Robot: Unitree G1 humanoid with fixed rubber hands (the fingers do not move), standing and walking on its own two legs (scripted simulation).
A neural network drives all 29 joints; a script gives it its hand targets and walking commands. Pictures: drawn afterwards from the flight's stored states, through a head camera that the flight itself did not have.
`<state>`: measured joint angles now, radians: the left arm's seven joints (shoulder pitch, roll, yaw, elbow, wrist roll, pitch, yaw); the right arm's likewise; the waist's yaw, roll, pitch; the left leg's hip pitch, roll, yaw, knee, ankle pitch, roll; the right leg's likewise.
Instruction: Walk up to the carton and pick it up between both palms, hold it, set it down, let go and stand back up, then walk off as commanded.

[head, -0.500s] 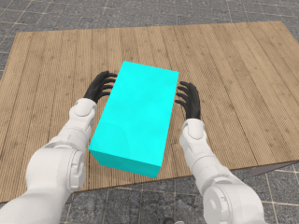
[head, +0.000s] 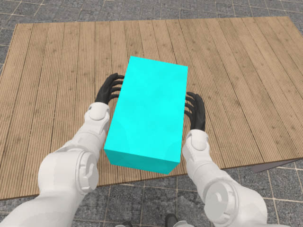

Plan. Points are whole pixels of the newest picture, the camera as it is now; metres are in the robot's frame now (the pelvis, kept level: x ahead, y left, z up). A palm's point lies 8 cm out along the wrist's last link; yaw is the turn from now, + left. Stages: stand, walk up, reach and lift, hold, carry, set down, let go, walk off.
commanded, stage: reach and lift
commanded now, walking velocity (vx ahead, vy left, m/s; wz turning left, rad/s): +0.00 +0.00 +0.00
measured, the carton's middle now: (149, 115) +0.42 +0.01 -0.02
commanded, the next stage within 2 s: none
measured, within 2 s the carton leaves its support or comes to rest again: neither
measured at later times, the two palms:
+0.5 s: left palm (104, 102) +0.46 +0.13 -0.01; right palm (195, 125) +0.38 -0.12 -0.01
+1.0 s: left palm (104, 102) +0.46 +0.13 -0.01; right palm (195, 125) +0.38 -0.12 -0.01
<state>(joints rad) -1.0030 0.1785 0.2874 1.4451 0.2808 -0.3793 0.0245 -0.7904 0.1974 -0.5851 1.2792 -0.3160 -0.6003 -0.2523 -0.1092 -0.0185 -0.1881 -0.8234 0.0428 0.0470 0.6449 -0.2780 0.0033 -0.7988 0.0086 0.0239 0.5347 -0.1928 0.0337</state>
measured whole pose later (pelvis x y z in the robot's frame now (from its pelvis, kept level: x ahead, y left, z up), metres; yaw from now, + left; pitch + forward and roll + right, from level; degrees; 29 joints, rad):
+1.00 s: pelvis +0.00 +0.00 +0.00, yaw +0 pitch +26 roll -2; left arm -1.01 0.17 0.42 1.52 0.35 -0.46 0.03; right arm -0.80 0.24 -0.76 1.28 -0.43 -0.63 -0.24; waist -0.11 -0.02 -0.19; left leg -0.82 0.04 0.05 0.64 -0.28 0.00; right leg -0.80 0.01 0.02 0.53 -0.19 0.03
